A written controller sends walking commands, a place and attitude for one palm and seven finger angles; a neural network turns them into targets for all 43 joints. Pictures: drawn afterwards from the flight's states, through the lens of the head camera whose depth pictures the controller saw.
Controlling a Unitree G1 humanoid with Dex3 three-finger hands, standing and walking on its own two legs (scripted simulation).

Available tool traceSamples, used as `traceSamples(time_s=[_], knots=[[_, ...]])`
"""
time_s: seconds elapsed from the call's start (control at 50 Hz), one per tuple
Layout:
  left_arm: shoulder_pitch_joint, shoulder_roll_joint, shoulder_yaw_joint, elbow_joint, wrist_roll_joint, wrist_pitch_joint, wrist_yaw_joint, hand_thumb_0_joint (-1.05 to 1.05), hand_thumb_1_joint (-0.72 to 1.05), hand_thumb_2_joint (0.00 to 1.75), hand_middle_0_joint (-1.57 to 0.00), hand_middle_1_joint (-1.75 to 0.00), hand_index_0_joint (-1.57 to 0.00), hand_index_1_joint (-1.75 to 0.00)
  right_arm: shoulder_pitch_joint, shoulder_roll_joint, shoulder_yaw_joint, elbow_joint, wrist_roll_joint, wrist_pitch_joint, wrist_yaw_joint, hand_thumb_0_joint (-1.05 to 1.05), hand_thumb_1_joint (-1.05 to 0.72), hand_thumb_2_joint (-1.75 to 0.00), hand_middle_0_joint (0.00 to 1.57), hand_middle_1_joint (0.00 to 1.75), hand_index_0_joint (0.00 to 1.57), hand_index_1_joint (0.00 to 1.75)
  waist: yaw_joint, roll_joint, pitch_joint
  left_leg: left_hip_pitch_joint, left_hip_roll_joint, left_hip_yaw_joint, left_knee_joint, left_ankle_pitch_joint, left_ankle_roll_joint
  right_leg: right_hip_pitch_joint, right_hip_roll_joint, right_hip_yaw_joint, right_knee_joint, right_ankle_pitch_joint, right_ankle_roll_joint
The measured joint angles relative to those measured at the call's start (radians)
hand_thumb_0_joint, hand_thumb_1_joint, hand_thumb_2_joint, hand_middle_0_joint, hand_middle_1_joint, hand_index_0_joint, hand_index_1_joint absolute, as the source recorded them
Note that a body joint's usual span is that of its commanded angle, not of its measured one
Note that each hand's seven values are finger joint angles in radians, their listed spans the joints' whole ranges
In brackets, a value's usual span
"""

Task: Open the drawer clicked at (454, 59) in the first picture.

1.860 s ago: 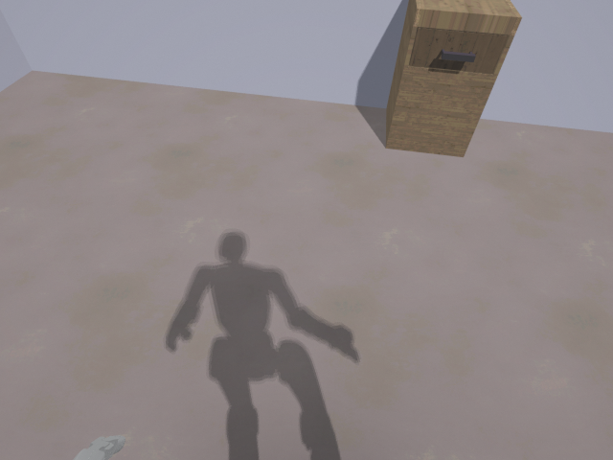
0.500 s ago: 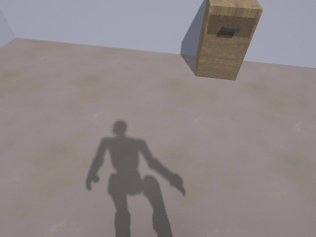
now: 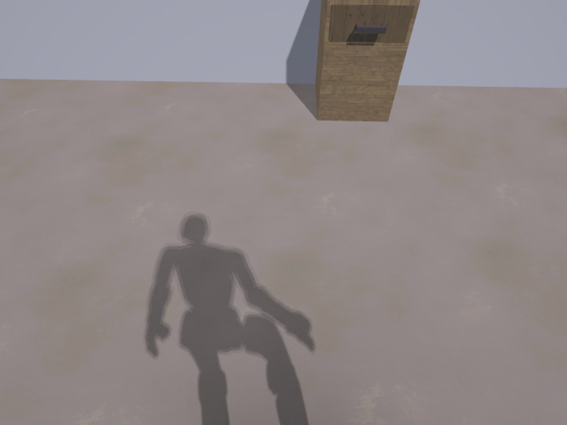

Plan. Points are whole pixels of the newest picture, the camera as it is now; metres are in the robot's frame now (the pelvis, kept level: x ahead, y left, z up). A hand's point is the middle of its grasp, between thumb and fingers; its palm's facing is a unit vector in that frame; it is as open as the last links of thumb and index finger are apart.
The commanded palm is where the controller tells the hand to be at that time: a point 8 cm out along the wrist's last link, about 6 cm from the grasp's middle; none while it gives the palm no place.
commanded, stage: walk to a spot facing it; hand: left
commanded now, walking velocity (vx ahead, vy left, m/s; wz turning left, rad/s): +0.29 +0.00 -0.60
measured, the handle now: (370, 27) +1.88 -0.28 -0.20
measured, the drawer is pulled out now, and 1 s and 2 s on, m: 0.00 0.00 0.00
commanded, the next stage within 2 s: none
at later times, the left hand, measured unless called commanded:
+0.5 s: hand out of the picture +0.09 +0.16 -0.15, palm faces -0.11 -0.97 -0.22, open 7.4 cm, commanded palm none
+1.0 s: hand (255, 232) +0.53 +0.11 -0.15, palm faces -0.47 -0.86 -0.19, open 7.4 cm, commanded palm none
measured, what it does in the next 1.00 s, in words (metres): walks ahead, turning right: left foot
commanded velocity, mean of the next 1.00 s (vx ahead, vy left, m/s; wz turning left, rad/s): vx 0.34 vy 0.00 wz -0.44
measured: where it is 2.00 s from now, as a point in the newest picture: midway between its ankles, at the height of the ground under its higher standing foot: (368, 287)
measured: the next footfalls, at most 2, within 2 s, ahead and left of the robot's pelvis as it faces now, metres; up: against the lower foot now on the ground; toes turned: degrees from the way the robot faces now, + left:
left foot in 0.62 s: +0.36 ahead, +0.07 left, +0.00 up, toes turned -13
right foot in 1.22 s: +0.49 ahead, -0.23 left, +0.00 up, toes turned -41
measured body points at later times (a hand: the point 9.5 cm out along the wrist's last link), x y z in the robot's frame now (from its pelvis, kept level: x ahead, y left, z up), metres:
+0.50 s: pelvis +0.13 -0.02 +0.01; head +0.15 -0.04 +0.46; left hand +0.10 +0.21 -0.13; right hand +0.21 -0.29 -0.13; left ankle +0.25 +0.11 -0.67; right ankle +0.01 -0.10 -0.73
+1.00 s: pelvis +0.35 -0.01 +0.01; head +0.38 +0.00 +0.46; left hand +0.56 +0.16 -0.14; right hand +0.18 -0.19 -0.13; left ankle +0.32 +0.08 -0.73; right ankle +0.35 -0.19 -0.65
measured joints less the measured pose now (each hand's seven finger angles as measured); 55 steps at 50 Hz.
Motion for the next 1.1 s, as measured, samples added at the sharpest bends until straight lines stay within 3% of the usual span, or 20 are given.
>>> traceSamples(time_s=[0.04,0.08,0.12,0.16,0.2,0.34,0.46,0.6,0.64,0.7,0.76,0.82,0.94,1.02,1.1], knots=[[0.028,-0.022,0.005,-0.009,0.002,-0.002,-0.012,0.01,0.91,0.9,-0.2,-0.29,-0.2,-0.3,0.023,0.002,-0.006,-0.001,-0.004,0.0,0.004,0.01,-0.9,-0.9,0.21,0.3,0.2,0.3,0.003,0.021,-0.008,0.005,0.025,0.018,0.024,-0.023,-0.012,0.013,-0.011,-0.043,0.008,-0.026,0.0],[0.063,-0.036,0.007,-0.025,0.005,-0.025,-0.017,0.01,0.9,0.9,-0.2,-0.3,-0.2,-0.3,0.049,-0.004,-0.012,-0.003,-0.003,0.005,0.008,0.01,-0.9,-0.9,0.21,0.3,0.2,0.3,0.008,0.045,-0.022,-0.028,0.058,0.023,0.12,-0.099,-0.017,0.055,-0.008,-0.068,-0.087,0.011,-0.014],[0.085,-0.054,0.007,-0.028,0.005,-0.056,-0.004,0.01,0.9,0.9,-0.2,-0.3,-0.2,-0.3,0.061,-0.008,-0.019,0.006,-0.004,0.017,0.01,0.01,-0.9,-0.9,0.21,0.3,0.2,0.3,0.012,0.067,-0.022,-0.123,0.057,-0.044,0.347,-0.207,-0.018,0.047,0.019,-0.081,-0.067,0.037,-0.056],[0.12,-0.072,0.007,-0.027,0.0,-0.077,0.01,0.01,0.9,0.9,-0.2,-0.3,-0.2,-0.3,0.064,-0.006,-0.023,0.012,-0.006,0.02,0.015,0.01,-0.91,-0.9,0.21,0.3,0.2,0.3,0.021,0.067,-0.02,-0.202,0.037,-0.081,0.511,-0.169,-0.013,0.08,0.034,-0.075,-0.109,0.053,-0.081],[0.161,-0.086,0.005,-0.016,-0.002,-0.089,0.017,0.01,0.9,0.9,-0.2,-0.3,-0.2,-0.3,0.056,0.0,-0.025,0.006,-0.008,0.011,0.02,0.01,-0.91,-0.9,0.21,0.3,0.2,0.3,0.028,0.052,-0.023,-0.267,0.027,-0.083,0.586,-0.094,-0.018,0.121,0.043,-0.047,-0.186,0.087,-0.086],[0.247,-0.128,-0.003,0.033,-0.003,-0.108,0.014,0.01,0.9,0.9,-0.2,-0.3,-0.21,-0.3,0.0,0.013,-0.043,-0.06,-0.007,-0.018,0.025,0.01,-0.91,-0.9,0.2,0.3,0.2,0.3,0.014,0.033,-0.028,-0.416,0.045,-0.112,0.559,0.108,-0.051,0.229,0.062,0.046,-0.393,0.164,-0.089],[0.256,-0.131,0.005,0.039,0.004,-0.124,0.028,0.01,0.9,0.9,-0.21,-0.3,-0.21,-0.3,-0.031,0.023,-0.045,-0.069,-0.006,-0.017,0.025,0.01,-0.91,-0.9,0.2,0.3,0.2,0.3,0.035,0.04,-0.031,-0.437,0.052,-0.116,0.456,0.122,-0.058,0.302,0.072,0.1,-0.44,0.131,-0.079],[0.255,-0.104,0.017,0.042,0.009,-0.121,0.045,0.01,0.9,0.9,-0.2,-0.3,-0.2,-0.3,-0.083,0.063,-0.022,-0.098,0.003,-0.04,0.028,0.01,-0.91,-0.9,0.2,0.3,0.2,0.3,0.057,0.008,-0.027,-0.315,0.001,-0.079,0.162,0.063,-0.018,0.369,0.054,0.178,-0.38,0.006,-0.045],[0.251,-0.091,0.028,0.052,-0.001,-0.114,0.041,0.01,0.9,0.9,-0.2,-0.3,-0.2,-0.3,-0.086,0.077,-0.01,-0.113,0.0,-0.07,0.019,0.01,-0.91,-0.9,0.2,0.3,0.2,0.3,0.039,-0.005,-0.022,-0.249,-0.011,-0.061,0.087,0.134,0.019,0.32,0.06,0.181,-0.197,-0.065,-0.041],[0.195,-0.061,0.044,0.063,-0.008,-0.09,0.032,0.01,0.9,0.9,-0.2,-0.3,-0.2,-0.3,-0.058,0.098,0.005,-0.114,-0.004,-0.091,0.012,0.01,-0.91,-0.9,0.21,0.3,0.2,0.3,0.028,-0.036,-0.01,-0.192,-0.003,0.0,0.143,0.036,0.06,0.121,0.051,0.101,0.295,-0.07,-0.039],[0.123,-0.032,0.061,0.039,0.005,-0.075,0.017,0.01,0.91,0.9,-0.2,-0.29,-0.2,-0.3,0.016,0.106,0.003,-0.087,-0.005,-0.095,0.0,0.01,-0.91,-0.9,0.21,0.3,0.2,0.3,0.007,-0.041,-0.018,-0.096,-0.002,0.03,0.062,0.023,0.06,-0.046,0.004,0.0,0.495,0.04,-0.03],[0.055,-0.017,0.071,-0.011,0.011,-0.068,0.007,0.01,0.91,0.9,-0.2,-0.29,-0.2,-0.3,0.097,0.103,-0.008,-0.038,-0.003,-0.096,-0.013,0.0,-0.91,-0.9,0.21,0.3,0.2,0.3,0.0,-0.041,-0.027,-0.017,-0.009,0.058,-0.028,0.03,0.068,-0.175,-0.038,-0.032,0.51,0.137,-0.018],[-0.038,-0.028,0.073,-0.053,0.016,-0.052,-0.002,0.01,0.91,0.9,-0.19,-0.29,-0.2,-0.3,0.236,0.082,-0.02,0.046,-0.001,-0.095,-0.021,0.01,-0.92,-0.9,0.2,0.3,0.2,0.3,-0.033,-0.032,-0.032,0.105,-0.032,0.116,-0.145,0.01,0.075,-0.324,-0.096,-0.028,0.435,0.276,0.008],[-0.087,-0.049,0.058,-0.043,0.017,-0.043,-0.009,0.01,0.91,0.9,-0.19,-0.29,-0.19,-0.3,0.308,0.09,-0.016,0.086,-0.004,-0.1,-0.023,0.01,-0.92,-0.9,0.2,0.3,0.2,0.3,-0.064,-0.023,-0.014,0.179,-0.034,0.145,-0.19,-0.023,0.063,-0.324,-0.112,-0.062,0.275,0.31,0.008],[-0.136,-0.078,0.037,-0.029,0.012,-0.042,-0.013,0.01,0.91,0.9,-0.19,-0.29,-0.2,-0.3,0.363,0.111,-0.007,0.116,-0.012,-0.099,-0.021,0.01,-0.91,-0.9,0.2,0.3,0.2,0.3,-0.1,-0.015,0.011,0.247,-0.023,0.169,-0.208,-0.071,0.039,-0.261,-0.096,-0.121,0.068,0.279,-0.015]])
